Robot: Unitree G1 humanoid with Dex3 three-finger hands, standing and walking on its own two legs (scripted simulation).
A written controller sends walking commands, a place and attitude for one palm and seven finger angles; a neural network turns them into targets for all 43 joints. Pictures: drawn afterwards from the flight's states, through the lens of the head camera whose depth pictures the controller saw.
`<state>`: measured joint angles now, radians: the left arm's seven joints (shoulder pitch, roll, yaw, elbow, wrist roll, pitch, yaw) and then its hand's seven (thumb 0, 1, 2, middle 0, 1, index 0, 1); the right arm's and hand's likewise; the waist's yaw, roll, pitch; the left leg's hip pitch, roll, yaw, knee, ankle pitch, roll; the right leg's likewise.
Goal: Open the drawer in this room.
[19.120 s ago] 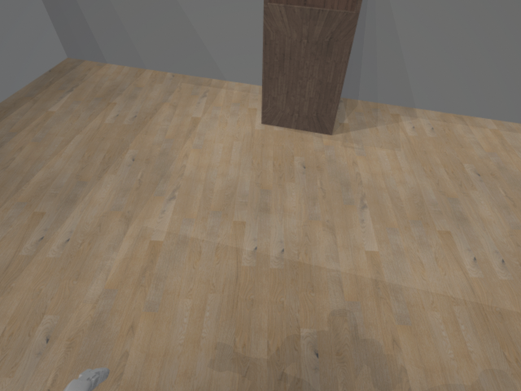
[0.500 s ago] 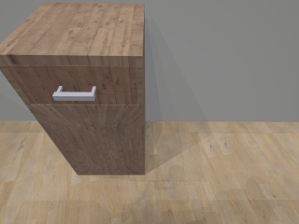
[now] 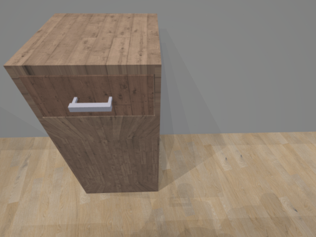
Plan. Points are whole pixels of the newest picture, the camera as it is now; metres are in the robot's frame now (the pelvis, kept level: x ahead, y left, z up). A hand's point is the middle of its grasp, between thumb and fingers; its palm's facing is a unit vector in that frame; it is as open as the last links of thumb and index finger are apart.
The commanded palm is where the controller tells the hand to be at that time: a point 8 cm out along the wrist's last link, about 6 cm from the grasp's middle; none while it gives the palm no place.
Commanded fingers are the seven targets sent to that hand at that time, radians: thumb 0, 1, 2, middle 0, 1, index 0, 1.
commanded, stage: look again from close up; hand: left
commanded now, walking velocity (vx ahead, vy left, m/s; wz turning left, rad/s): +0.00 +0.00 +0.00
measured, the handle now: (91, 103) +0.51 +0.26 +0.04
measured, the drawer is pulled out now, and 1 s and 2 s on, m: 0.00 0.00 0.00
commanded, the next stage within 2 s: raise the hand with hooked fingers in 0.12 s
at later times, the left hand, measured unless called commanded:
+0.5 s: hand (86, 197) +0.22 +0.20 -0.01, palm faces +0.03 -0.40 -0.92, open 7.9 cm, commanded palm +0.13 +0.22 -0.02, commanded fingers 0.00 0.55 0.75 -0.23 -0.53 -0.23 -0.53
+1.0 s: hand (82, 183) +0.23 +0.20 +0.03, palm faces +0.07 -0.07 -0.99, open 10.7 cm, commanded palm +0.19 +0.20 +0.08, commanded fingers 0.00 -0.03 0.50 -0.27 -0.90 -0.27 -0.90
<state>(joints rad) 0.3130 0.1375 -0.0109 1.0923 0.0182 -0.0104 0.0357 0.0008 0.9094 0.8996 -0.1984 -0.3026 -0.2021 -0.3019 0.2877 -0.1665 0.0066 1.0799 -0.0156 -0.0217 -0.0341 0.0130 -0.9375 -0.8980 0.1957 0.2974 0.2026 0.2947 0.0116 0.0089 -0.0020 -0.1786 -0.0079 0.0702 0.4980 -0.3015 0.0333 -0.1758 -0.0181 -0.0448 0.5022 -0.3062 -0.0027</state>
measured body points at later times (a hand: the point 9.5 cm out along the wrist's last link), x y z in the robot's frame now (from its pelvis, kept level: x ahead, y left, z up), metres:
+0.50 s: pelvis -0.02 +0.00 -0.02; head -0.02 -0.04 +0.43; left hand +0.21 +0.22 +0.04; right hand +0.13 -0.26 -0.12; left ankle -0.02 +0.10 -0.74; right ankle -0.02 -0.12 -0.74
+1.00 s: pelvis -0.01 -0.05 -0.02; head +0.00 -0.09 +0.43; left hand +0.22 +0.20 +0.09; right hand +0.21 -0.24 -0.12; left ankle -0.02 +0.10 -0.74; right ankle -0.02 -0.12 -0.74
